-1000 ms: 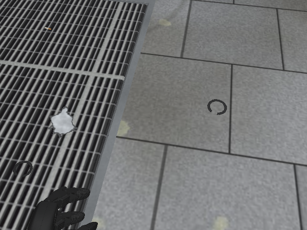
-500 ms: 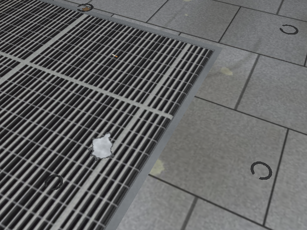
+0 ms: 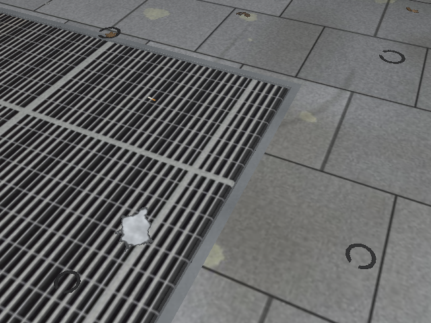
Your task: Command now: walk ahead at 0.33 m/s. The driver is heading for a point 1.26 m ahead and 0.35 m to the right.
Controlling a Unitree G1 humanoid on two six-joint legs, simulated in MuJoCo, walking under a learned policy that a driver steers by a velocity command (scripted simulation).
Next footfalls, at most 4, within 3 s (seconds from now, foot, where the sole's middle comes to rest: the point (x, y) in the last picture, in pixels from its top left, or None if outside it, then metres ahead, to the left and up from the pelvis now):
0.58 left None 0.28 0.04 -0.78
1.38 left None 0.42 0.12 -0.78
1.88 right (235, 237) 0.86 -0.03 -0.78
2.40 left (220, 188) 1.09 0.02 -0.78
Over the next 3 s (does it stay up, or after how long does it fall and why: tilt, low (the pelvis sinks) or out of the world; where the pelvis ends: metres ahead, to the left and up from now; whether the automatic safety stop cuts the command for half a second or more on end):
stays up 0.95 -0.05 -0.01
